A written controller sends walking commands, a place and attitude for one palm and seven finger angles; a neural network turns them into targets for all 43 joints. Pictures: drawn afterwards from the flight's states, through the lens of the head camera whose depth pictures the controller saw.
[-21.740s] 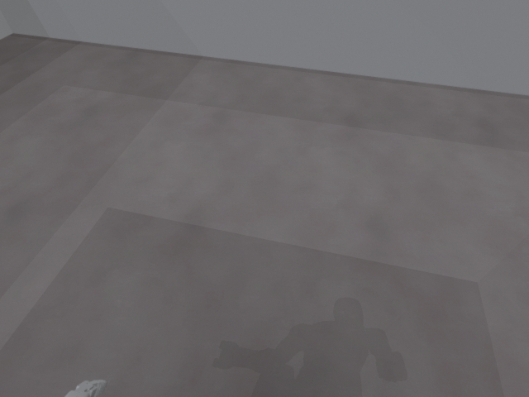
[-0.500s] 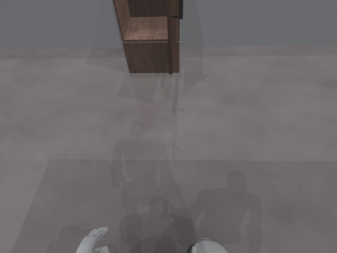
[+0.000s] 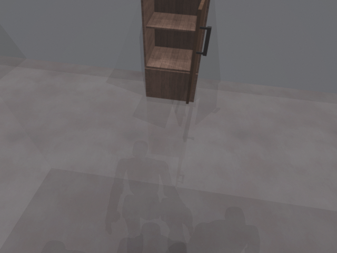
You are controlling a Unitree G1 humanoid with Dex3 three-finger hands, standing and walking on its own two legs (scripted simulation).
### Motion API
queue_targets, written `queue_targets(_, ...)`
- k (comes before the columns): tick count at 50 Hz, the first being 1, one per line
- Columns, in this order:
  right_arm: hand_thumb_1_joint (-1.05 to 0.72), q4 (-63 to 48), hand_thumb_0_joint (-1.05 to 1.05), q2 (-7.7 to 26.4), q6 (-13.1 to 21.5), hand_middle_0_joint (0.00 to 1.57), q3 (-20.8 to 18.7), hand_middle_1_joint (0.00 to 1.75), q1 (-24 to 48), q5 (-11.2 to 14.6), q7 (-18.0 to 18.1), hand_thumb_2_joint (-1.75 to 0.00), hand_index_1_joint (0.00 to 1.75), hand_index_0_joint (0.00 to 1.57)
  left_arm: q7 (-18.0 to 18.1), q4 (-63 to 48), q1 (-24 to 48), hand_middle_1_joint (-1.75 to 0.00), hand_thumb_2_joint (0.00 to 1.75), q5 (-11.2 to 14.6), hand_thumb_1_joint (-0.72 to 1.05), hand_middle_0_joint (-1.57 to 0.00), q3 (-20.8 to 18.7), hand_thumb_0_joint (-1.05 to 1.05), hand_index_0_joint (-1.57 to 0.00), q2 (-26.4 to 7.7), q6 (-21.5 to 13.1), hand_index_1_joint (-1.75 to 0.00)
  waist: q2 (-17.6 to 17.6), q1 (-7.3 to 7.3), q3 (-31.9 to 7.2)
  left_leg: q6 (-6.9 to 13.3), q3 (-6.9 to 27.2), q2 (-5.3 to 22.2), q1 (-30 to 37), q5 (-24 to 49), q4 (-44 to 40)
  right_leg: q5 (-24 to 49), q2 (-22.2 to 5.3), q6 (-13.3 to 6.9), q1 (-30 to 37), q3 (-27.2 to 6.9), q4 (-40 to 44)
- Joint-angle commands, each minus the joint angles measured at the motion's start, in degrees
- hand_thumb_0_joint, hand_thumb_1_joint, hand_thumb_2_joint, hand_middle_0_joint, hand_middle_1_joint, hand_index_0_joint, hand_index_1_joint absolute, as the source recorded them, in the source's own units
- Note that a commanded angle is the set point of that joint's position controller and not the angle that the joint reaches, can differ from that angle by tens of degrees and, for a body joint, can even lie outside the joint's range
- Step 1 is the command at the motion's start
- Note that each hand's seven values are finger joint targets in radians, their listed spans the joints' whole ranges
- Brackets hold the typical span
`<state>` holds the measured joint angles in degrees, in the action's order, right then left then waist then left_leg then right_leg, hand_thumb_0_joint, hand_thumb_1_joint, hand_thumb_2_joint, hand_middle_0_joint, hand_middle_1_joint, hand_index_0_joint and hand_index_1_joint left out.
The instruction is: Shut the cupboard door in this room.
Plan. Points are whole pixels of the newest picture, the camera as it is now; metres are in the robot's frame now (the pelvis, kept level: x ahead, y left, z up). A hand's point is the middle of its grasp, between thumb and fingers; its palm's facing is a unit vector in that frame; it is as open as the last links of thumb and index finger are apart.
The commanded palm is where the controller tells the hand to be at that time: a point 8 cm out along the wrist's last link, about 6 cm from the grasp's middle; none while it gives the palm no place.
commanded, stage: stand and wait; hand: left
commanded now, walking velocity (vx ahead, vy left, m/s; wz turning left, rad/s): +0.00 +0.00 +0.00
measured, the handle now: (203, 41) +1.17 -0.10 -0.01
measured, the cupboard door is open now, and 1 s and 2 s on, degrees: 86 86 86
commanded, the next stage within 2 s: look at it before walking up in 0.58 s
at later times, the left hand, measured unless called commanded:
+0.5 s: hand out of the picture +0.00 +0.16 -0.18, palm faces +0.00 -0.99 -0.15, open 7.4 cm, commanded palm none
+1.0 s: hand out of the picture +0.01 +0.17 -0.18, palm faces +0.01 -0.99 -0.16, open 7.4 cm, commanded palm none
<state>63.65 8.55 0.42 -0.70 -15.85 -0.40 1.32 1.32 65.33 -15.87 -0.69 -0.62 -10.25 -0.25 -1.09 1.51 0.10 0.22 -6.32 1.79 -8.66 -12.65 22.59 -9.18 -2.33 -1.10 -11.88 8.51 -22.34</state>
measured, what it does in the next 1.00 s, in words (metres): stands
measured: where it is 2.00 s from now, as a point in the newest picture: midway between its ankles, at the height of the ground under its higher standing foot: outside the picture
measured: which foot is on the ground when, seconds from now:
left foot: down 0.00-1.00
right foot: down 0.00-1.00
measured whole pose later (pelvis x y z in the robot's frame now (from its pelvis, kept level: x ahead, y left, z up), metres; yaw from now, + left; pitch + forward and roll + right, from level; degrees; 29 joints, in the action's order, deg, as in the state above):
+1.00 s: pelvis +0.03 +0.01 +0.00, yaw -1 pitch -1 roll +0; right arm 66.7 6.7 1.6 -0.5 -17.8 -0.1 1.7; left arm 2.3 66.5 -17.0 -0.8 0.4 -7.0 -1.1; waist -0.6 0.0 1.9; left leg 1.1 -7.7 0.9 -5.5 -14.8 21.5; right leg -11.7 -3.0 0.1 -10.2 7.0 -23.3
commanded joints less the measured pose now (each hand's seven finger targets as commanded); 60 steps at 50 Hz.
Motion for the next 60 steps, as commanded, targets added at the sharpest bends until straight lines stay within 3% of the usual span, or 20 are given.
queue_targets(1,-0.9,-0.99,0.0,4.49,0.99,0.2,-0.25,0.3,-3.39,0.16,0.27,-0.9,0.3,0.2,0.3,-0.33,-3.15,-0.3,0.9,0.34,0.9,-0.2,0.36,0.0,-0.2,-2.8,-1.45,-0.3,0.8,-1.3,2.93,0.35,5.87,6.68,-1.98,0.49,-7.67,1.62,-5.84,0.77,1.25,-7.59,5.27)
queue_targets(6,-0.9,0.2,0.0,4.27,1.29,0.2,-0.03,0.3,-4.04,0.27,0.5,-0.9,0.3,0.2,0.68,1.21,-5.55,-0.3,0.9,0.28,0.9,-0.2,0.69,0.0,-0.2,-1.84,-1.71,-0.3,0.24,-1.55,1.96,0.74,5.45,6.81,0.3,4.6,-7.01,4.45,-5.91,0.68,1.51,-7.71,4.53)
queue_targets(17,-0.9,2.2,0.0,2.27,1.35,0.2,0.15,0.3,-6.15,0.24,0.75,-0.9,0.3,0.2,1.31,1.87,-7.33,-0.3,0.9,0.23,0.9,-0.2,0.81,0.0,-0.2,-0.38,-1.44,-0.3,0.42,-1.36,4.78,0.98,5.13,6.36,-1.72,3.88,-6.91,3.85,-5.78,0.62,1.43,-7.5,3.28)
queue_targets(30,-0.9,2.62,0.0,1.32,1.57,0.2,-0.02,0.3,-7.7,0.15,0.91,-0.9,0.3,0.2,1.45,0.84,-6.64,-0.3,0.9,0.27,0.9,-0.2,0.53,0.0,-0.2,-0.44,-1.35,-0.3,1.39,-1.15,5.29,1.11,5.12,6.33,-2.31,6.21,-6.27,5.84,-5.8,0.42,2.42,-7.39,2.31)
queue_targets(39,-0.9,2.49,0.0,2.14,1.58,0.2,-0.26,0.3,-7.54,0.14,0.8,-0.9,0.3,0.2,1.41,0.29,-5.78,-0.3,0.9,0.23,0.9,-0.2,0.35,0.0,-0.2,-1.21,-1.48,-0.3,0.43,-1.45,4.51,1.11,5.15,6.24,-1.44,6.09,-6.14,5.62,-5.86,0.31,2.63,-7.43,2.44)
queue_targets(60,-0.9,1.1,0.0,5.88,1.85,0.2,-0.98,0.3,-4.21,0.09,0.81,-0.9,0.3,0.2,1.12,-0.41,-3.69,-0.3,0.9,0.06,0.9,-0.2,-0.24,0.0,-0.2,-4.27,-1.69,-0.3,1.7,-1.36,4.89,1.29,5.69,6.36,-0.42,5.81,-6.53,4.99,-6.09,0.05,2.59,-7.51,3.28)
